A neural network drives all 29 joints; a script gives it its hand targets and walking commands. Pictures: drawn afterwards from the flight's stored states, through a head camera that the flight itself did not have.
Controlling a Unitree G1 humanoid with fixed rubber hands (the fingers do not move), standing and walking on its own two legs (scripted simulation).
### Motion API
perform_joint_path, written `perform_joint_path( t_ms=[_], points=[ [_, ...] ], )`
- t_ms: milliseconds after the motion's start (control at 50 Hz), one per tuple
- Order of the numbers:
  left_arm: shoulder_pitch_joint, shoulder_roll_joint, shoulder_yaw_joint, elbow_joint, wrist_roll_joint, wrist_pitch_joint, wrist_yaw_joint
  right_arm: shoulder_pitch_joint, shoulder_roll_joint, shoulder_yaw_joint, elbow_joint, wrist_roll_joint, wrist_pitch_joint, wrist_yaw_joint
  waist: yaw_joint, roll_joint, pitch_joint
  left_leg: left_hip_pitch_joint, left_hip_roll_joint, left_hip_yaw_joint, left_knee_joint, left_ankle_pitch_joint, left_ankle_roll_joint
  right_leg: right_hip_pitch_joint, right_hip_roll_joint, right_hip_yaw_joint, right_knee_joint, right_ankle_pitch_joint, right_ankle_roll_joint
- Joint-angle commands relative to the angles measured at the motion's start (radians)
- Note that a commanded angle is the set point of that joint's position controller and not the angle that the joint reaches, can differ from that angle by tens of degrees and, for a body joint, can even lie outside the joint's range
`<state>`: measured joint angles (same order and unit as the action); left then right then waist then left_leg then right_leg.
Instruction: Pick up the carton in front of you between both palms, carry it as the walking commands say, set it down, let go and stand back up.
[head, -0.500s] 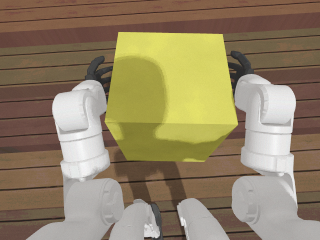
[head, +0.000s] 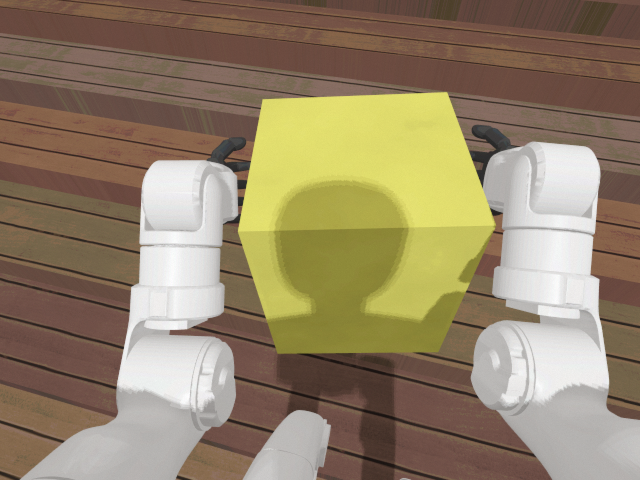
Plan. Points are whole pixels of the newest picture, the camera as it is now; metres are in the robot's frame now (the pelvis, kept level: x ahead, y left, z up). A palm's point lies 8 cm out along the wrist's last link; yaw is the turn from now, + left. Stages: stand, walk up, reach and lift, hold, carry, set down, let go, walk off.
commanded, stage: carry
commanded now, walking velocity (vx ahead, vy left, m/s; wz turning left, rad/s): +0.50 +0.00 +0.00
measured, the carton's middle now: (355, 233) +0.37 +0.05 +0.09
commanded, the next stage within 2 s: none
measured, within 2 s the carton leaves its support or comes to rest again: neither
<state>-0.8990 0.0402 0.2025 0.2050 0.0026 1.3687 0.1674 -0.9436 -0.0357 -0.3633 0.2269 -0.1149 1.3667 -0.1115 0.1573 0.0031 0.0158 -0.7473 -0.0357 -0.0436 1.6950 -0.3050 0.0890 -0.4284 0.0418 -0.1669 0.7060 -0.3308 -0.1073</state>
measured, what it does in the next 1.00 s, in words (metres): climbs: left foot 0.11 m higher, then right foot 0.12 m higher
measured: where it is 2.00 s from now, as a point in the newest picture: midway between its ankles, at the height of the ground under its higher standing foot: (391, 132)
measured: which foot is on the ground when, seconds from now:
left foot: up 0.00-0.24, down 0.26-0.74, up 0.76-1.00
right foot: down 0.00-0.30, up 0.32-0.70, down 0.72-1.00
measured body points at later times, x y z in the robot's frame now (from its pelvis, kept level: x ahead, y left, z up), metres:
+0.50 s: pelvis +0.31 +0.07 +0.11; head +0.38 +0.06 +0.56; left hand +0.74 +0.17 +0.25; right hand +0.69 -0.13 +0.24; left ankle +0.35 +0.17 -0.60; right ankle +0.30 -0.03 -0.44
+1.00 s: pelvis +0.61 -0.01 +0.23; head +0.65 -0.01 +0.68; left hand +0.99 +0.17 +0.39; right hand +1.03 -0.13 +0.40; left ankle +0.65 +0.09 -0.34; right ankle +0.64 -0.10 -0.49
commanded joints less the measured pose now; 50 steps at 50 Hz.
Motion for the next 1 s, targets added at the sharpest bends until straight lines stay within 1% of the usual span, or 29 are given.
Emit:
perform_joint_path(
  t_ms=[0, 40, 80, 120, 160, 180, 220, 240, 260, 280, 300, 320, 360, 400, 460, 540, 580, 620, 640, 680, 700, 720, 740, 760, 780, 820, 880, 940, 980],
  points=[
    [-1.101, -1.223, -0.549, -0.265, -0.580, -0.058, -0.278, -0.733, 0.917, 0.459, -0.090, 0.322, -0.028, 0.159, -0.091, 0.025, -0.457, -0.221, 0.065, 0.045, -0.023, -0.065, 0.014, 0.445, -0.301, 0.504, -0.308, 0.229, -0.156],
    [-1.014, -1.184, -0.505, -0.218, -0.545, -0.041, -0.269, -0.674, 0.912, 0.460, -0.050, 0.315, -0.009, 0.152, -0.045, -0.067, -0.479, -0.434, 0.087, 0.050, 0.134, -0.127, 0.025, 0.619, -0.340, 0.510, -0.314, 0.330, -0.183],
    [-0.946, -1.149, -0.460, -0.159, -0.502, -0.027, -0.270, -0.653, 0.916, 0.466, -0.008, 0.308, 0.007, 0.151, -0.013, -0.063, -0.459, -0.662, 0.118, 0.035, 0.215, -0.210, 0.026, 0.776, -0.362, 0.509, -0.328, 0.306, -0.178],
    [-0.930, -1.138, -0.437, -0.118, -0.472, -0.021, -0.279, -0.664, 0.932, 0.475, 0.029, 0.309, 0.011, 0.153, -0.038, -0.052, -0.383, -0.658, 0.148, 0.086, 0.036, -0.197, 0.007, 0.716, -0.305, 0.416, -0.398, 0.238, -0.129],
    [-0.908, -1.135, -0.418, -0.076, -0.447, -0.017, -0.287, -0.698, 0.969, 0.498, 0.052, 0.328, 0.010, 0.156, -0.076, -0.082, -0.336, -0.325, 0.153, 0.160, -0.361, -0.114, -0.001, 0.467, -0.233, 0.244, -0.534, 0.308, -0.107],
    [-0.893, -1.136, -0.408, -0.062, -0.438, -0.015, -0.290, -0.696, 0.999, 0.508, 0.063, 0.346, 0.011, 0.158, -0.091, -0.148, -0.356, -0.073, 0.115, 0.223, -0.525, -0.035, 0.016, 0.322, -0.199, 0.121, -0.542, 0.506, -0.088],
    [-0.850, -1.114, -0.371, -0.012, -0.397, -0.012, -0.290, -0.696, 1.061, 0.528, 0.088, 0.387, 0.007, 0.166, -0.168, -0.275, -0.460, 0.195, 0.003, 0.315, -0.623, 0.108, 0.049, 0.358, -0.210, 0.027, -0.375, 1.269, -0.056],
    [-0.832, -1.102, -0.360, 0.002, -0.369, -0.015, -0.288, -0.695, 1.089, 0.538, 0.089, 0.410, 0.000, 0.173, -0.245, -0.304, -0.541, 0.315, -0.032, 0.328, -0.718, 0.122, 0.042, 0.418, -0.215, 0.002, -0.191, 1.437, -0.020],
    [-0.833, -1.101, -0.347, 0.007, -0.349, -0.020, -0.287, -0.736, 1.110, 0.550, 0.070, 0.434, -0.012, 0.181, -0.309, -0.162, -0.642, 0.567, -0.048, 0.289, -0.977, 0.292, 0.034, 0.399, -0.152, -0.006, 0.133, 1.378, 0.043],
    [-0.818, -1.092, -0.341, -0.008, -0.323, -0.029, -0.281, -0.744, 1.159, 0.580, 0.049, 0.475, -0.026, 0.191, -0.326, -0.059, -0.711, 0.858, 0.033, 0.084, -1.161, 0.466, 0.075, 0.172, -0.102, 0.086, 0.431, 0.884, 0.085],
    [-0.756, -1.094, -0.331, -0.003, -0.299, -0.036, -0.274, -0.727, 1.178, 0.604, 0.013, 0.517, -0.049, 0.201, -0.271, 0.288, -0.806, 1.085, 0.404, -0.528, -1.213, 0.973, 0.305, -0.205, 0.093, 0.153, 0.943, -0.025, 0.144],
    [-0.746, -1.056, -0.318, -0.002, -0.257, -0.042, -0.263, -0.784, 1.209, 0.626, -0.032, 0.557, -0.061, 0.207, -0.279, 0.186, -0.878, 1.054, 0.373, -0.552, -1.121, 1.056, 0.328, -0.234, 0.055, 0.347, 1.128, 0.014, 0.103],
    [-0.781, -1.066, -0.323, -0.071, -0.242, -0.048, -0.248, -0.917, 1.231, 0.674, -0.204, 0.607, -0.087, 0.213, -0.252, 0.073, -0.729, 0.939, 0.350, -0.479, -1.131, 0.490, 0.243, -0.425, -0.027, 0.297, 1.132, 0.017, 0.050],
    [-0.810, -1.036, -0.352, -0.140, -0.241, -0.052, -0.231, -0.984, 1.251, 0.712, -0.306, 0.643, -0.094, 0.213, -0.221, 0.075, -0.624, 0.835, 0.319, -0.395, -1.200, 0.155, 0.183, -0.481, -0.077, 0.287, 1.048, 0.006, 0.017],
    [-0.760, -1.000, -0.392, -0.169, -0.234, -0.058, -0.211, -0.940, 1.220, 0.740, -0.343, 0.651, -0.085, 0.207, -0.233, 0.006, -0.595, 0.834, 0.342, -0.311, -1.231, 0.227, 0.175, -0.541, -0.091, 0.202, 0.938, -0.072, 0.002],
    [-0.706, -0.966, -0.431, -0.153, -0.232, -0.038, -0.204, -0.814, 1.126, 0.722, -0.279, 0.597, -0.056, 0.204, -0.306, 0.079, -0.530, 1.110, 0.425, -0.339, -1.293, 0.254, 0.212, -0.995, -0.136, 0.233, 1.216, -0.278, -0.022],
    [-0.699, -0.946, -0.441, -0.123, -0.225, -0.029, -0.207, -0.793, 1.100, 0.713, -0.240, 0.582, -0.045, 0.214, -0.279, 0.065, -0.459, 1.046, 0.356, -0.242, -1.370, 0.168, 0.159, -0.985, -0.165, 0.175, 1.029, -0.250, 0.000],
    [-0.701, -0.944, -0.446, -0.082, -0.230, -0.024, -0.210, -0.790, 1.087, 0.693, -0.188, 0.567, -0.034, 0.226, -0.219, 0.095, -0.434, 0.754, 0.252, -0.007, -1.487, 0.201, 0.101, -0.567, -0.165, 0.076, 0.623, -0.116, 0.014],
    [-0.696, -0.956, -0.449, -0.069, -0.243, -0.021, -0.212, -0.785, 1.088, 0.678, -0.162, 0.558, -0.030, 0.232, -0.183, 0.163, -0.429, 0.558, 0.219, 0.123, -1.526, 0.373, 0.092, -0.275, -0.139, 0.023, 0.427, -0.003, -0.002],
    [-0.700, -0.993, -0.449, -0.022, -0.277, -0.020, -0.217, -0.738, 1.080, 0.638, -0.086, 0.526, -0.019, 0.240, -0.096, 0.248, -0.506, 0.600, 0.221, 0.204, -1.305, 1.161, 0.068, -0.032, -0.006, -0.111, 0.349, 0.099, -0.017],
    [-0.673, -1.024, -0.448, 0.005, -0.298, -0.024, -0.224, -0.726, 1.072, 0.616, -0.046, 0.501, -0.017, 0.239, -0.006, 0.238, -0.585, 0.633, 0.193, 0.243, -1.063, 1.266, 0.025, 0.130, 0.039, -0.134, 0.172, 0.162, -0.008],
    [-0.707, -1.055, -0.456, 0.004, -0.321, -0.028, -0.234, -0.684, 1.070, 0.594, -0.001, 0.469, -0.019, 0.235, 0.042, 0.102, -0.663, 0.546, 0.122, 0.214, -0.764, 1.030, -0.023, 0.373, 0.039, -0.044, -0.029, 0.265, -0.009],
    [-0.721, -1.072, -0.464, 0.007, -0.341, -0.038, -0.245, -0.656, 1.086, 0.562, 0.026, 0.436, -0.024, 0.232, -0.014, -0.213, -0.784, 0.143, 0.010, 0.091, -0.376, 0.123, -0.118, 0.729, -0.335, 0.602, -0.145, 0.461, -0.184],
    [-0.712, -1.118, -0.464, -0.011, -0.381, -0.056, -0.257, -0.625, 1.052, 0.535, 0.020, 0.406, -0.027, 0.228, -0.008, -0.341, -0.823, 0.058, -0.067, -0.029, -0.043, -0.046, -0.106, 0.658, -0.364, 0.893, -0.302, 0.450, -0.276],
    [-0.774, -1.150, -0.480, -0.084, -0.412, -0.060, -0.267, -0.648, 1.073, 0.542, -0.002, 0.391, -0.029, 0.216, -0.034, -0.209, -0.759, -0.030, -0.025, -0.099, 0.081, 0.016, -0.069, 0.627, -0.331, 0.791, -0.214, 0.361, -0.249],
    [-0.969, -1.214, -0.523, -0.238, -0.485, -0.081, -0.279, -0.698, 1.065, 0.519, -0.055, 0.370, -0.032, 0.197, -0.080, -0.105, -0.623, -0.129, 0.040, -0.061, 0.033, 0.044, -0.021, 0.507, -0.306, 0.643, -0.185, 0.223, -0.148],
    [-0.996, -1.221, -0.550, -0.320, -0.517, -0.083, -0.277, -0.708, 1.041, 0.540, -0.128, 0.375, -0.036, 0.172, -0.090, -0.085, -0.581, -0.191, 0.076, -0.038, -0.031, -0.009, 0.003, 0.489, -0.301, 0.537, -0.229, -0.030, -0.118],
    [-0.936, -1.170, -0.552, -0.310, -0.498, -0.062, -0.267, -0.652, 1.006, 0.560, -0.135, 0.371, -0.031, 0.160, -0.088, -0.050, -0.578, -0.230, 0.088, 0.035, -0.155, -0.040, -0.001, 0.508, -0.318, 0.441, -0.232, 0.084, -0.133],
    [-0.872, -1.126, -0.532, -0.259, -0.467, -0.045, -0.263, -0.637, 0.982, 0.571, -0.098, 0.371, -0.017, 0.159, -0.052, -0.116, -0.547, -0.421, 0.103, 0.043, 0.012, -0.113, 0.003, 0.607, -0.369, 0.490, -0.282, 0.094, -0.175]
  ],
)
